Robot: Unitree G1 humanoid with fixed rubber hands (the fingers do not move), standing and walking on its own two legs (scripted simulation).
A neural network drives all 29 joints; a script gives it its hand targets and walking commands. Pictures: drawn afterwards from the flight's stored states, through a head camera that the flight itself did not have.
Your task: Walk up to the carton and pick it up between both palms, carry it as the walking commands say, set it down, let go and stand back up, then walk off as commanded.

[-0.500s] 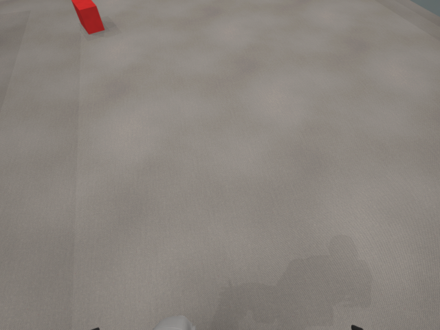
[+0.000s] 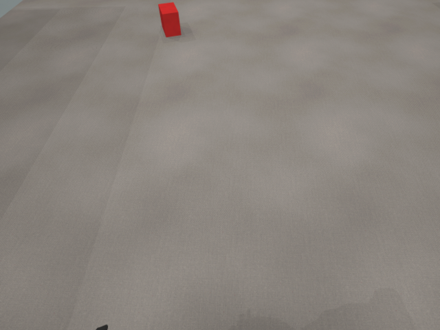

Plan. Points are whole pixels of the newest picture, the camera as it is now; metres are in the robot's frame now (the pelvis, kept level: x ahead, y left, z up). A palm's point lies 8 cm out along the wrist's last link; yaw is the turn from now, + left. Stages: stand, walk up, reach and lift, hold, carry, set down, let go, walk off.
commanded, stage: walk up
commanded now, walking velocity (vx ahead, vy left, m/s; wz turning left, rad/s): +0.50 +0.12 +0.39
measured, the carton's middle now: (169, 19) +2.88 +0.64 -0.65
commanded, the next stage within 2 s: none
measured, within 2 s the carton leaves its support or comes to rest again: neither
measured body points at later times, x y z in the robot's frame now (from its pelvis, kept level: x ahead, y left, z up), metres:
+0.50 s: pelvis +0.23 +0.07 +0.00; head +0.29 +0.08 +0.45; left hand +0.18 +0.32 -0.14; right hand +0.37 -0.17 -0.14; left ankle +0.28 +0.16 -0.72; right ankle +0.10 -0.10 -0.63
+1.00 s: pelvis +0.49 +0.04 +0.02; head +0.52 +0.01 +0.46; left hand +0.56 +0.32 -0.10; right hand +0.50 -0.20 -0.15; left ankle +0.36 +0.18 -0.63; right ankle +0.54 -0.04 -0.72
